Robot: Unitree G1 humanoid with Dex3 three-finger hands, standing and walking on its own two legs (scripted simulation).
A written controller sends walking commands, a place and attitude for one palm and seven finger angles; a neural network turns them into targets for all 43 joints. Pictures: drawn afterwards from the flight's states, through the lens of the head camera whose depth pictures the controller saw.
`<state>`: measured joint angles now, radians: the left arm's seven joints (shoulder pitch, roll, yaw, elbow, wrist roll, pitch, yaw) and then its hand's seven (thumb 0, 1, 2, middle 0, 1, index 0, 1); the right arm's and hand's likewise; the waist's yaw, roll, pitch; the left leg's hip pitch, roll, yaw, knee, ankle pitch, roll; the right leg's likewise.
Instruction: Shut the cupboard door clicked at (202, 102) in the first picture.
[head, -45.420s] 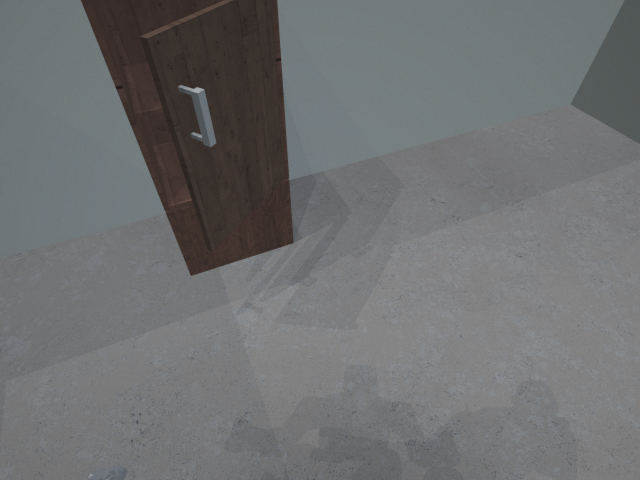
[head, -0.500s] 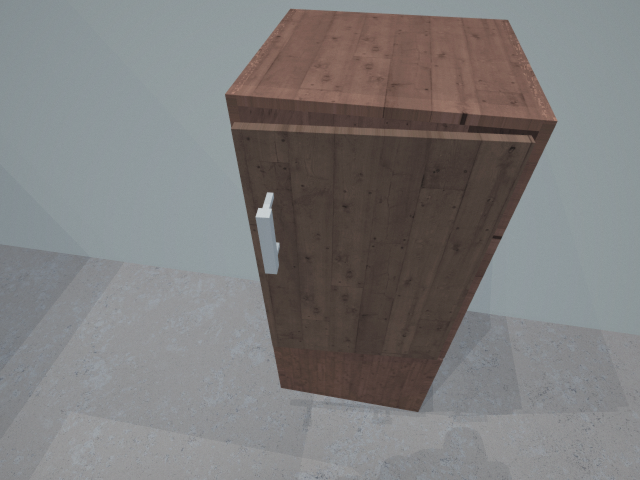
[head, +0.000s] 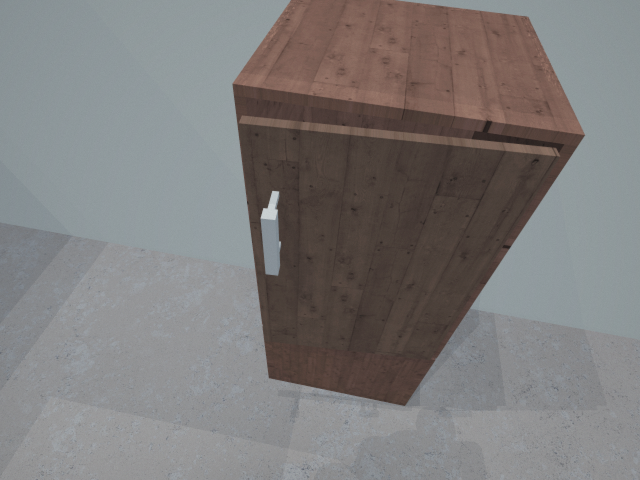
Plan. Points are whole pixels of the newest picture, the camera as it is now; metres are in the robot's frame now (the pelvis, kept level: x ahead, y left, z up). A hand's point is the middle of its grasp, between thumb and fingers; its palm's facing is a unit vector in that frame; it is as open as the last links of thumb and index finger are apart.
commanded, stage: look again from close up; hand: left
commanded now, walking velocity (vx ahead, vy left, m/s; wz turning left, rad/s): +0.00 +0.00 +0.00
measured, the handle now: (273, 234) +0.45 +0.11 +0.03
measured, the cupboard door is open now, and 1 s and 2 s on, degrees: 5 5 5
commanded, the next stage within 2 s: shuffle to correct the standing spot in 0.32 s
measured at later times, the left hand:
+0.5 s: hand out of the picture +0.00 +0.17 -0.18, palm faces +0.01 -0.98 -0.17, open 7.4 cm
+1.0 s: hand out of the picture -0.01 +0.09 -0.18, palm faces +0.03 -0.98 -0.18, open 7.3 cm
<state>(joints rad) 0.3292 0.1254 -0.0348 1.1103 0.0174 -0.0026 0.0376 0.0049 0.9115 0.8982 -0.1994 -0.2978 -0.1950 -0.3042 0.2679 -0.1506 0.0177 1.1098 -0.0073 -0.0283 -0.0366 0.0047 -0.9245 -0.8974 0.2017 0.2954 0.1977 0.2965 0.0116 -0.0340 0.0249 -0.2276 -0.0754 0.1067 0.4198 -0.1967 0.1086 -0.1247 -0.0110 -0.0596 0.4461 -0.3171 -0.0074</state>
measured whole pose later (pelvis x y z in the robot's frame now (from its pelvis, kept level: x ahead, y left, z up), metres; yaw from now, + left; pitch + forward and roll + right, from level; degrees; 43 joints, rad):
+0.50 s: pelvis +0.01 +0.00 +0.00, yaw +0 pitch +0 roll +0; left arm 0.30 0.16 -0.02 1.11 0.02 0.01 0.04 0.00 0.91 0.90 -0.20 -0.30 -0.19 -0.30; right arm 0.26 -0.14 0.02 1.13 -0.01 -0.03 -0.05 0.00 -0.93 -0.90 0.20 0.30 0.20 0.30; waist 0.01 -0.03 0.03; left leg -0.20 -0.09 0.11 0.39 -0.20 0.11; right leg -0.10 -0.02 -0.05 0.43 -0.33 0.00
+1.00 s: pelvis -0.02 -0.08 +0.00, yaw +0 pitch +1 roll +0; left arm 0.29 0.14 0.02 1.04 0.03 0.01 0.02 0.01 0.92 0.90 -0.20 -0.30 -0.19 -0.30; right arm 0.28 -0.18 -0.04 1.09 -0.03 0.04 -0.01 0.00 -0.91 -0.90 0.20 0.30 0.20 0.30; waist 0.01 0.00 0.01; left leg -0.38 0.02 0.03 0.68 -0.37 0.01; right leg -0.23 -0.04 -0.02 0.51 -0.29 0.01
